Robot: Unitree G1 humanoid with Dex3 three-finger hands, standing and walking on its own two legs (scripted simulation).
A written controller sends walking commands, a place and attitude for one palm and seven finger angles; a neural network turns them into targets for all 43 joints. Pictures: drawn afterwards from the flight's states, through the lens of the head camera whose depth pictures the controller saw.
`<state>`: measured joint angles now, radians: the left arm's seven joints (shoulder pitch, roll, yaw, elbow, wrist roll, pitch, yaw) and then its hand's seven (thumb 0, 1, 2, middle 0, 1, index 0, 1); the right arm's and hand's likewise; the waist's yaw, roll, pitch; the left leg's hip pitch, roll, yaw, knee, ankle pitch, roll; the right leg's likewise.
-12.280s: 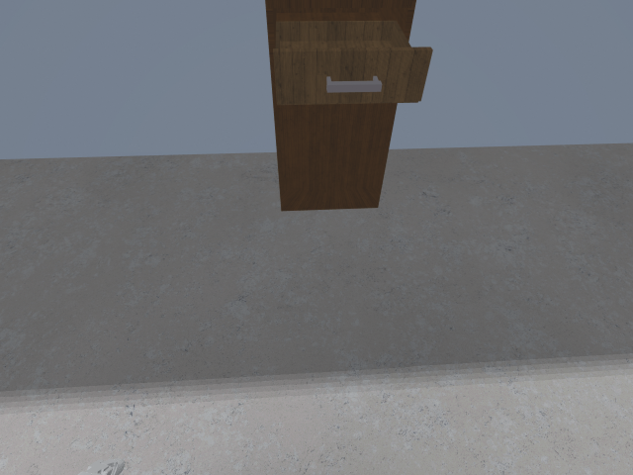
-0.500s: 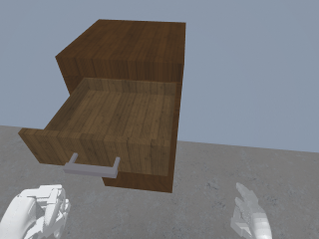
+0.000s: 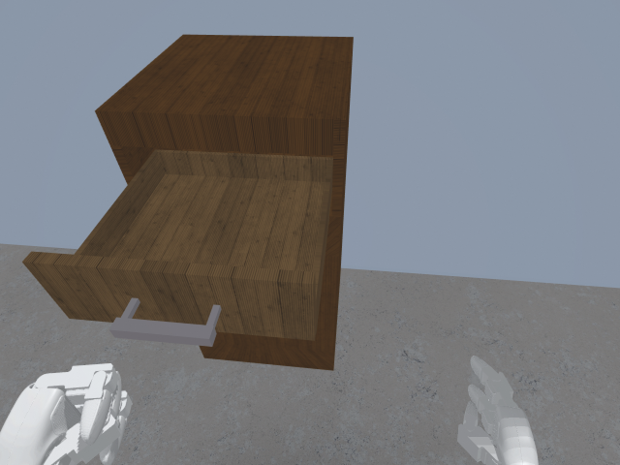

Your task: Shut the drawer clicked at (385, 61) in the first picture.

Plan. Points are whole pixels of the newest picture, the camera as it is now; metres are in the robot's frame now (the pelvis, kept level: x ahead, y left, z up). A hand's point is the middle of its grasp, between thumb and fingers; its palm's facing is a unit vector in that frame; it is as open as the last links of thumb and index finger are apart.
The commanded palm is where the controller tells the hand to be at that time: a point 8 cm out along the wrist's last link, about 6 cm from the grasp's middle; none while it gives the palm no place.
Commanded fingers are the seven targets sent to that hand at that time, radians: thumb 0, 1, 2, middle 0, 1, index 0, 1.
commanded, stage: bring the fist close to the handle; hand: left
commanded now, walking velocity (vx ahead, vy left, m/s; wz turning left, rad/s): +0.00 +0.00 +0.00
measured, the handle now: (169, 319) +0.29 +0.24 +0.03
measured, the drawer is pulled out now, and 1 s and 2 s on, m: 0.30 0.30 0.27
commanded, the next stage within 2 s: push the drawer shut in 1.26 s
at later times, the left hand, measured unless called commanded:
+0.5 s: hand (155, 401) +0.17 +0.20 +0.06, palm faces +0.02 -1.00 -0.07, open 3.3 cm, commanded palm +0.14 +0.26 +0.06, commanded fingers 0.00 0.90 0.90 -1.40 -1.60 -1.40 -1.60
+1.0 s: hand (177, 383) +0.21 +0.20 +0.02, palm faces +0.01 -1.00 -0.06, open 3.3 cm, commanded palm +0.17 +0.26 +0.03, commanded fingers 0.00 0.90 0.90 -1.40 -1.60 -1.40 -1.60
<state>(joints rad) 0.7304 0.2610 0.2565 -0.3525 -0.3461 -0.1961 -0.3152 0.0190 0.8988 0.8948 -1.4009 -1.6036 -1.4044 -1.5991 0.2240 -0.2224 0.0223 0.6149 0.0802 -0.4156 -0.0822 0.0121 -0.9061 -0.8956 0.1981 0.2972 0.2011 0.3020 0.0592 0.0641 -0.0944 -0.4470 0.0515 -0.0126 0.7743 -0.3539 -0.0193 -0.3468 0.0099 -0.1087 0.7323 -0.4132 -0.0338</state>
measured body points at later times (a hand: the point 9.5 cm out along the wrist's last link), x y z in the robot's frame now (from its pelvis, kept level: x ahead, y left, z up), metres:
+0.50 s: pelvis +0.00 +0.01 -0.01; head +0.02 +0.00 +0.44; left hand +0.16 +0.25 +0.07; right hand +0.18 -0.23 -0.08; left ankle +0.03 +0.13 -0.71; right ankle -0.01 -0.10 -0.71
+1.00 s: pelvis +0.00 +0.01 -0.04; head +0.05 +0.02 +0.41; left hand +0.20 +0.25 +0.03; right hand +0.17 -0.23 -0.11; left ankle +0.03 +0.13 -0.71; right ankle -0.01 -0.10 -0.71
